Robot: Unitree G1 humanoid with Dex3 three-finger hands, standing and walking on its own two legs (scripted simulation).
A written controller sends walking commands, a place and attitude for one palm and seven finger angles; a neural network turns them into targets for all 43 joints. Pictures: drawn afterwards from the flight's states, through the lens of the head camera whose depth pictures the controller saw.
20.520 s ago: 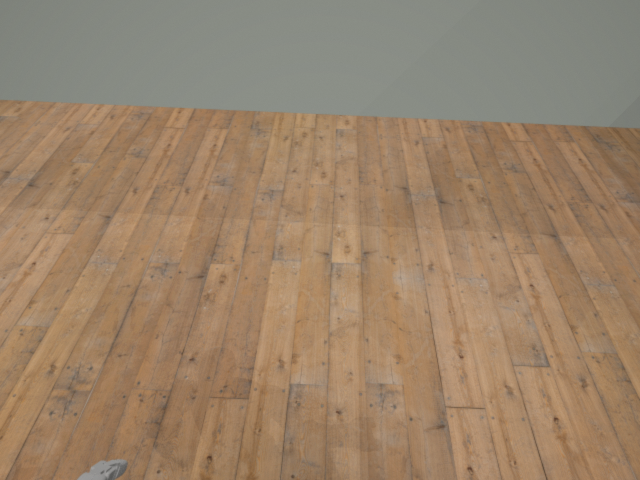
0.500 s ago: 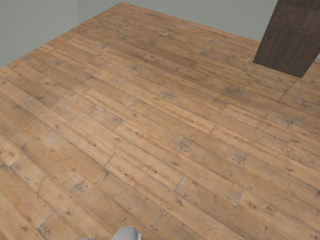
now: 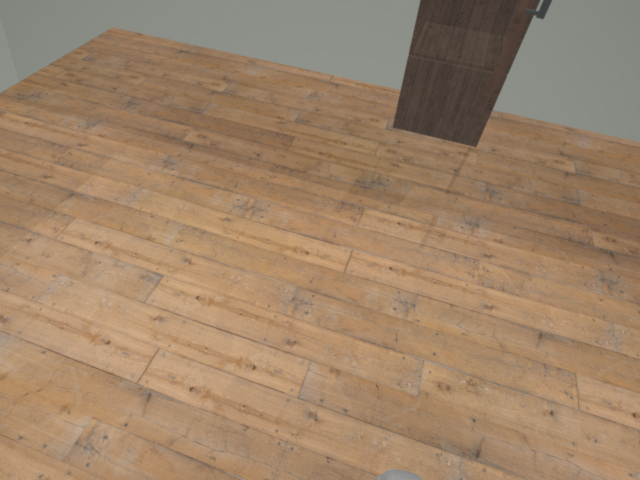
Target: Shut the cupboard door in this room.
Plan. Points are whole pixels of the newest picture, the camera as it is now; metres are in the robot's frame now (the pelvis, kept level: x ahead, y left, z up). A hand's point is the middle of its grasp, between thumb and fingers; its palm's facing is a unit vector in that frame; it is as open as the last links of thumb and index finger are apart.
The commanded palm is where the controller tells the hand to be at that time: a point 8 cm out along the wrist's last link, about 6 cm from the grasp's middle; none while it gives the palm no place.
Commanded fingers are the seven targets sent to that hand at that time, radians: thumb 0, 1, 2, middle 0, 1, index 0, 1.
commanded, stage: turn or walk to find it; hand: left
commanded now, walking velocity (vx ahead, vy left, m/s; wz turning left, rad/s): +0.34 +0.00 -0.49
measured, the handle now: out of the picture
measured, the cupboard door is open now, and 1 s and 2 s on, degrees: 79 79 79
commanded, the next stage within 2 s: stand and wait in 1.10 s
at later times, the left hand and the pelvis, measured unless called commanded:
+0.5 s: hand (264, 434) +0.21 +0.09 -0.17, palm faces -0.16 -0.96 -0.25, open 7.3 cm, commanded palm none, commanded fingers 0.00 0.90 0.90 -0.20 -0.30 -0.20 -0.30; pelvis +0.16 -0.10 +0.00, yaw -11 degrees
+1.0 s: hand (316, 264) +0.53 +0.04 -0.17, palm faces -0.27 -0.95 -0.18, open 7.4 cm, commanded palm none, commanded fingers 0.00 0.90 0.90 -0.20 -0.30 -0.20 -0.30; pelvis +0.40 -0.12 +0.00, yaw -17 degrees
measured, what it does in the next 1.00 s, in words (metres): walks ahead, turning right: right foot, then left foot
